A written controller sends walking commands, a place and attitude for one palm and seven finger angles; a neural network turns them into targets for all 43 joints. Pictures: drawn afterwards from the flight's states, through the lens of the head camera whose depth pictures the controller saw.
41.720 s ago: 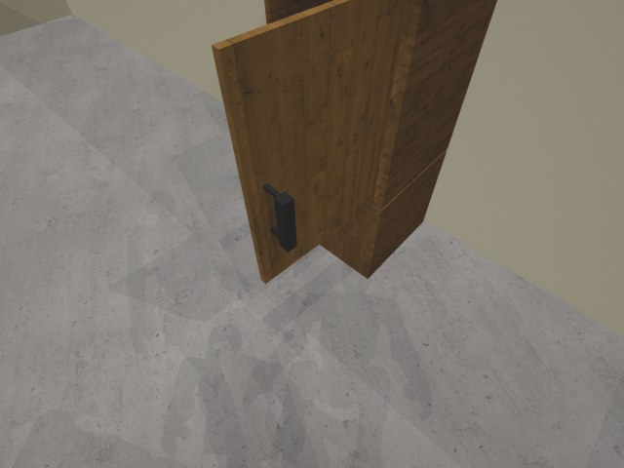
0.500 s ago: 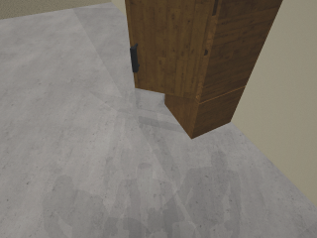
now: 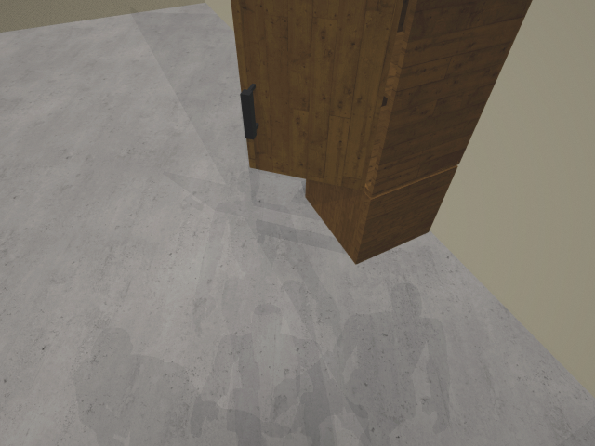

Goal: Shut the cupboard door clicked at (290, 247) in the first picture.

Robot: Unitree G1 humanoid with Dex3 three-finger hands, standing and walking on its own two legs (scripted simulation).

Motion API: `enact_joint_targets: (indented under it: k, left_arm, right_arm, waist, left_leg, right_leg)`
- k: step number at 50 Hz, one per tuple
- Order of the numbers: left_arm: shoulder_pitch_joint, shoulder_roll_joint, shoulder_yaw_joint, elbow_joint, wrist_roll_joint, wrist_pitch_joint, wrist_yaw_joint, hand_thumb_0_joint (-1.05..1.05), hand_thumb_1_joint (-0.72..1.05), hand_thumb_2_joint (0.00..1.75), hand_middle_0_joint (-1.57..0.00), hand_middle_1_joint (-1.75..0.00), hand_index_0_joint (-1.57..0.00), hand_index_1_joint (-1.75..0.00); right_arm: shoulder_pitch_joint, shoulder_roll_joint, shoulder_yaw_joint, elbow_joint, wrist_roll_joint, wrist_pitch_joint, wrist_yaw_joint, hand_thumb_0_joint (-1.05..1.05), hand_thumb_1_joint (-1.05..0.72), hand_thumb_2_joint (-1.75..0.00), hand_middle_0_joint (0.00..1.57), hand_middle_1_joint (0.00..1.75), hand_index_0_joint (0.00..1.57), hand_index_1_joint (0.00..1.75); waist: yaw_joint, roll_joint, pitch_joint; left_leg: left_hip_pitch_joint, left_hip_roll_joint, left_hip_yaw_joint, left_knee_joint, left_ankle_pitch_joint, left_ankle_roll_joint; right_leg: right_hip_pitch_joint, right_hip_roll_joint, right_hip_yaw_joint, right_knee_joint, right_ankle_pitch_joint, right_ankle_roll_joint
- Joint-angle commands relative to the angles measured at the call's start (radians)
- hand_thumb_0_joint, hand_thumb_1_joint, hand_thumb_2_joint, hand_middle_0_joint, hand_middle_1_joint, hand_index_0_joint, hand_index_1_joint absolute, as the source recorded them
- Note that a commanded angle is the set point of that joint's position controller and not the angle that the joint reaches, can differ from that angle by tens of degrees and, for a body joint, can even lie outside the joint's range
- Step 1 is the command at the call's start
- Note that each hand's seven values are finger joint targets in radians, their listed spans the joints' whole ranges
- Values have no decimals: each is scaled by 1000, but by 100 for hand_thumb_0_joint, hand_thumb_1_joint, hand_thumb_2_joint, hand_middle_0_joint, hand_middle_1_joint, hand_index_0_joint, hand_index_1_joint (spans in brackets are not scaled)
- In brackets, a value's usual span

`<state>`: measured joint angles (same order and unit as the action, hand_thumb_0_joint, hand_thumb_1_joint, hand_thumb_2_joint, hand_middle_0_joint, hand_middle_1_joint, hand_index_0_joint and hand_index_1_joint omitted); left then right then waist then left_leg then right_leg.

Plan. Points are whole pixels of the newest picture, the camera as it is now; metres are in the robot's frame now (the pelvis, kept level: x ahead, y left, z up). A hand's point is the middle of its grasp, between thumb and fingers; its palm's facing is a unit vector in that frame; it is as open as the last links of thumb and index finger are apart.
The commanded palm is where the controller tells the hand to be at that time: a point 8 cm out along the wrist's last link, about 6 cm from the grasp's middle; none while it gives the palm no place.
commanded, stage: look to check the result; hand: left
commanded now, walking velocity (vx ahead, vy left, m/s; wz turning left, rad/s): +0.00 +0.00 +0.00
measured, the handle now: (251, 111) +1.00 +0.19 -0.11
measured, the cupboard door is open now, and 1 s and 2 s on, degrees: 47 47 47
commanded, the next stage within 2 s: walk to a spot facing it in 0.40 s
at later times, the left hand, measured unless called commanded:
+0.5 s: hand out of the picture +0.07 +0.22 -0.16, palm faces +0.01 -0.95 -0.30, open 7.3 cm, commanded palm none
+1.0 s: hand out of the picture +0.01 +0.22 -0.20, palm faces +0.25 -0.94 -0.23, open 7.3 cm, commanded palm none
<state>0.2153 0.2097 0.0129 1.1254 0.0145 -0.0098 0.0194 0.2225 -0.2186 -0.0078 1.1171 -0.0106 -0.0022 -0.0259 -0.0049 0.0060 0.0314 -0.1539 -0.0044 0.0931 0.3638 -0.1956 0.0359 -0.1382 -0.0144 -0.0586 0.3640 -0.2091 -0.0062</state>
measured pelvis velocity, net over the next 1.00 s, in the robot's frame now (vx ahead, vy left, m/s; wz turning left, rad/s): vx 0.01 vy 0.02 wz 0.25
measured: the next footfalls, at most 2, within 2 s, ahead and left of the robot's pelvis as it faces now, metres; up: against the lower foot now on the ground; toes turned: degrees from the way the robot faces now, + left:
right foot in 1.30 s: +0.12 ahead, -0.10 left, +0.00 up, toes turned +25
left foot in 1.76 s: +0.16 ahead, +0.22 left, +0.00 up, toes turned +53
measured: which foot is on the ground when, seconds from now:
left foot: down 0.00-1.00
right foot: down 0.00-0.90, up 0.92-1.00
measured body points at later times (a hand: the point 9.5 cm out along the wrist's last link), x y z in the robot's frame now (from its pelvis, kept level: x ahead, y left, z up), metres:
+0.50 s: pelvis +0.02 -0.01 +0.00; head +0.03 -0.01 +0.45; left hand +0.07 +0.27 -0.14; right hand +0.09 -0.29 -0.14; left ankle +0.00 +0.09 -0.75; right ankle -0.01 -0.11 -0.75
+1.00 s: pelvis +0.01 +0.02 -0.02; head +0.05 +0.04 +0.42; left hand +0.00 +0.27 -0.18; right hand +0.10 -0.21 -0.17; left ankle +0.01 +0.11 -0.75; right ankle -0.01 -0.13 -0.70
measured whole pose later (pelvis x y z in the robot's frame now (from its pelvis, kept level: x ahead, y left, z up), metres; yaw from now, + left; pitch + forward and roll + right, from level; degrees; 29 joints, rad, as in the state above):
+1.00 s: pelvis +0.01 +0.02 -0.02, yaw +14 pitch +0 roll -1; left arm 0.19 0.22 0.06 0.97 0.02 0.07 0.03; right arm 0.23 -0.18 -0.04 0.96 -0.03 0.04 0.00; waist -0.03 -0.03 0.11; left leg -0.37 -0.01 0.05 0.67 -0.31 0.05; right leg -0.37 -0.09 -0.08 1.00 -0.52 0.03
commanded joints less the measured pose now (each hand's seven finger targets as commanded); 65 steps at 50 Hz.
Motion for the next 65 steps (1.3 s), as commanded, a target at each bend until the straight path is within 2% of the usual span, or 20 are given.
enact_joint_targets:
  k: [1,27,31,35,37,39,41,43,44,45,46,47,48,49,51,59,62,63,64,65]
  left_arm:
    - [14,168,30,-43,0,-16,5,0,90,90,-20,-30,-20,-30]
    - [-75,262,38,-57,-2,-22,1,0,90,90,-20,-30,-20,-30]
    - [-13,179,29,-61,-4,8,13,0,90,90,-20,-30,-20,-30]
    - [20,218,58,-104,0,20,20,0,90,90,-20,-30,-20,-30]
    - [41,224,69,-132,4,20,22,0,90,90,-20,-30,-20,-30]
    - [14,222,77,-164,18,21,28,0,90,90,-20,-30,-20,-30]
    - [-37,227,84,-198,20,18,24,0,90,90,-20,-30,-20,-30]
    - [-32,218,85,-215,10,21,18,0,90,90,-20,-30,-20,-30]
    - [-23,197,84,-223,6,27,13,0,90,90,-20,-30,-20,-30]
    - [12,135,77,-250,-3,35,10,0,90,90,-20,-30,-20,-30]
    - [-54,130,69,-293,6,38,14,0,90,90,-20,-30,-20,-30]
    - [-103,119,76,-299,9,49,17,0,90,90,-20,-30,-20,-30]
    - [-110,121,80,-296,8,47,13,0,90,90,-20,-30,-20,-30]
    - [-99,119,82,-289,10,42,4,0,90,90,-20,-30,-20,-30]
    - [-63,94,82,-275,8,30,-7,0,90,90,-20,-30,-20,-30]
    - [-67,91,72,-308,13,9,-29,0,90,90,-20,-30,-20,-30]
    - [43,100,79,-278,11,6,-31,0,90,90,-20,-30,-20,-30]
    - [135,120,90,-255,14,1,-29,0,90,90,-20,-30,-20,-30]
    - [213,204,107,-247,29,-12,-17,0,90,90,-20,-30,-20,-30]
    - [217,268,113,-254,27,-9,-3,0,90,90,-20,-30,-20,-30]
  right_arm:
    - [3,-165,-24,-38,-3,-19,-5,0,-90,-90,20,30,20,30]
    - [-92,-256,-27,-58,-2,-22,0,0,-90,-90,20,30,20,30]
    - [-45,-149,-9,-63,-4,6,6,0,-90,-90,20,30,20,30]
    - [-39,-141,-29,-109,-3,25,11,0,-90,-90,20,30,20,30]
    - [-57,-124,-41,-144,-7,37,12,0,-90,-90,20,30,20,30]
    - [-62,-116,-53,-179,-3,46,16,0,-90,-90,20,30,20,30]
    - [-37,-88,-55,-193,1,46,28,0,-90,-90,20,30,20,30]
    - [18,-81,-54,-191,-6,44,35,0,-90,-90,20,30,20,30]
    - [71,-119,-65,-186,-10,38,39,0,-90,-90,20,30,20,30]
    - [115,-219,-87,-195,-22,32,33,0,-90,-90,20,30,20,30]
    - [169,-260,-102,-181,-27,35,23,0,-90,-90,20,30,20,30]
    - [169,-253,-102,-182,-28,32,15,0,-90,-90,20,30,20,30]
    - [123,-235,-95,-197,-27,28,9,0,-90,-90,20,30,20,30]
    - [87,-205,-86,-212,-27,23,5,0,-90,-90,20,30,20,30]
    - [67,-185,-79,-220,-27,13,1,0,-90,-90,20,30,20,30]
    - [100,-204,-99,-208,-27,10,14,0,-90,-90,20,30,20,30]
    - [32,-199,-105,-226,-25,16,17,0,-90,-90,20,30,20,30]
    - [-13,-181,-102,-241,-19,16,17,0,-90,-90,20,30,20,30]
    - [-28,-116,-90,-261,-6,14,23,0,-90,-90,20,30,20,30]
    - [-52,-53,-77,-298,-10,1,26,0,-90,-90,20,30,20,30]
  waist:
    - [1,1,-17]
    - [0,0,-58]
    - [8,-14,-33]
    - [22,-92,-52]
    - [37,-157,-30]
    - [29,-178,3]
    - [-8,-132,16]
    - [-29,-94,-11]
    - [-51,33,-43]
    - [-56,323,-52]
    - [-96,271,-52]
    - [-89,231,-41]
    - [-66,197,-19]
    - [-47,132,-22]
    - [-30,93,-59]
    - [-44,149,-55]
    - [18,140,-38]
    - [70,90,-38]
    - [113,-117,-48]
    - [119,-311,-8]
  left_leg:
    - [25,130,-138,-72,135,2]
    - [74,137,-148,-78,262,-9]
    - [-8,117,-145,-2,289,-26]
    - [-133,61,-110,179,226,-45]
    - [-235,33,-74,394,-161,-56]
    - [-284,54,-82,562,-352,-53]
    - [-244,86,-73,444,-309,-60]
    - [-113,59,-9,253,-80,-58]
    - [0,103,-107,134,143,-24]
    - [49,316,-448,19,428,96]
    - [-24,408,-583,-64,297,193]
    - [-63,371,-600,-96,114,173]
    - [-99,341,-580,-100,13,156]
    - [-111,302,-536,-98,-59,139]
    - [-52,245,-479,-88,-67,122]
    - [-54,181,-557,-126,-384,138]
    - [-250,118,-518,-89,-436,105]
    - [-412,62,-460,-8,-464,73]
    - [-652,-41,-318,269,-450,11]
    - [-771,-105,-150,606,-397,-40]
  right_leg:
    - [-6,-98,107,-64,121,-40]
    - [70,-123,86,-76,254,-37]
    - [64,-149,41,1,265,-19]
    - [113,-247,66,43,370,-90]
    - [117,-345,105,23,473,-176]
    - [65,-415,99,16,503,-220]
    - [27,-387,8,84,502,-170]
    - [-47,-328,-71,180,382,-90]
    - [-146,-261,-120,316,220,-22]
    - [-313,-112,-157,520,-244,66]
    - [-329,-57,-34,686,-491,51]
    - [-384,-64,48,773,-416,37]
    - [-411,-72,76,799,-340,38]
    - [-407,-78,90,791,-264,42]
    - [-407,-65,81,715,-205,55]
    - [-341,6,30,416,-222,48]
    - [-71,51,-15,218,-154,40]
    - [127,35,-1,91,-144,30]
    - [326,-174,250,-105,-378,-35]
    - [269,-471,610,-257,-591,-128]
